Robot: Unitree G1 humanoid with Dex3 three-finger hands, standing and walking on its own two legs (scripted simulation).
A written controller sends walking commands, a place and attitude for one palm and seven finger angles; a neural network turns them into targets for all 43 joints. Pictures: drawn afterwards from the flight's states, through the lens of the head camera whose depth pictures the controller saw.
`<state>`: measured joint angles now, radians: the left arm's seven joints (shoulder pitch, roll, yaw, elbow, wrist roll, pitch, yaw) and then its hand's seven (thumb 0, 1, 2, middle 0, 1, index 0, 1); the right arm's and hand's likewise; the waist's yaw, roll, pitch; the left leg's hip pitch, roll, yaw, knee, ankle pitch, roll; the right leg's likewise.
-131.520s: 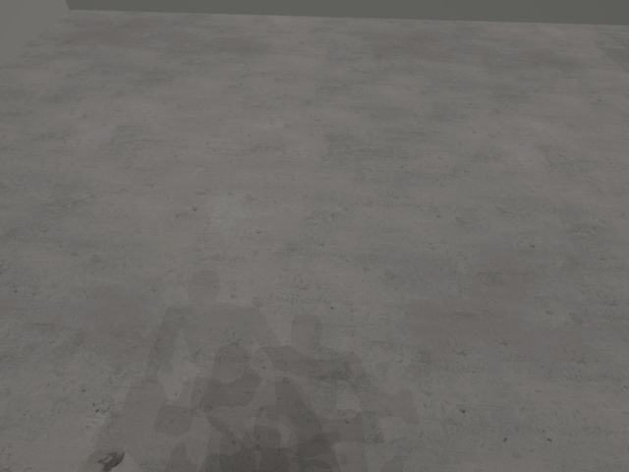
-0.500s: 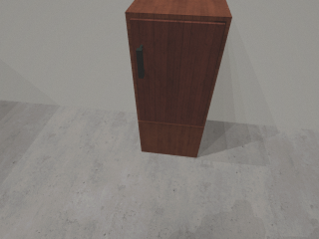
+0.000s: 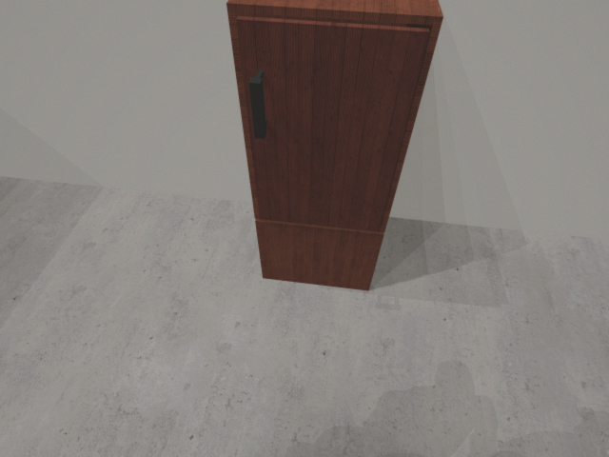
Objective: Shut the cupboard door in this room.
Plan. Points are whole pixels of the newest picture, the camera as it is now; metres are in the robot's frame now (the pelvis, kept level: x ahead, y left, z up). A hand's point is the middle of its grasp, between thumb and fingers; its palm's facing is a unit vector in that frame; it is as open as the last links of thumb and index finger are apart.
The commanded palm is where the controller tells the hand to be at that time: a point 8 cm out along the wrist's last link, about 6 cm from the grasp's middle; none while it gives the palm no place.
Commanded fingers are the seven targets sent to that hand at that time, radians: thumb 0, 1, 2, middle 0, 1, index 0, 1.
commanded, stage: look to check the result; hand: left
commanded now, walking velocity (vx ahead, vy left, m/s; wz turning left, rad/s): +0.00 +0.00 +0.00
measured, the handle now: (260, 104) +0.82 +0.14 +0.03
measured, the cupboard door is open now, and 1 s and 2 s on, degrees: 0 0 0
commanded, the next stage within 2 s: stand and wait in 0.30 s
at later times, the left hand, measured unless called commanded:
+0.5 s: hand out of the picture +0.04 +0.20 -0.17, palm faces +0.01 -0.97 -0.26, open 7.3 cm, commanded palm none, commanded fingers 0.00 0.90 0.90 -0.20 -0.30 -0.20 -0.30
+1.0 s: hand out of the picture +0.05 +0.20 -0.17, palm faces +0.00 -0.97 -0.26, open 7.3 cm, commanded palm none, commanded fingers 0.00 0.90 0.90 -0.20 -0.30 -0.20 -0.30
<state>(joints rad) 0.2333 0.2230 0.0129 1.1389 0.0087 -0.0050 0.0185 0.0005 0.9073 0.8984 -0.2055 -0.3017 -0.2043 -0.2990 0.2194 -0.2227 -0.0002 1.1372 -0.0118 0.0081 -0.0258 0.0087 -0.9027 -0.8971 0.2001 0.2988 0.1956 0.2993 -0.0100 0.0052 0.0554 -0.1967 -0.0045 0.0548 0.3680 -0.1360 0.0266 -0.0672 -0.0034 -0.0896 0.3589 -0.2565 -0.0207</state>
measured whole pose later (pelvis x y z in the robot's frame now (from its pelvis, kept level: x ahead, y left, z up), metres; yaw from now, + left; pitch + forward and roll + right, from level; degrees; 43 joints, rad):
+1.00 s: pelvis +0.02 -0.01 +0.00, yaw +0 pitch -2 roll +0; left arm 0.22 0.23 0.01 1.14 0.01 -0.01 0.02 0.00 0.91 0.90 -0.21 -0.30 -0.20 -0.30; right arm 0.19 -0.23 0.01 1.14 -0.01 0.01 -0.03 0.01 -0.90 -0.90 0.20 0.30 0.20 0.30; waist 0.00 0.00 0.05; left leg -0.15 0.00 0.06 0.35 -0.16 0.01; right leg -0.01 0.01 -0.08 0.30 -0.26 -0.03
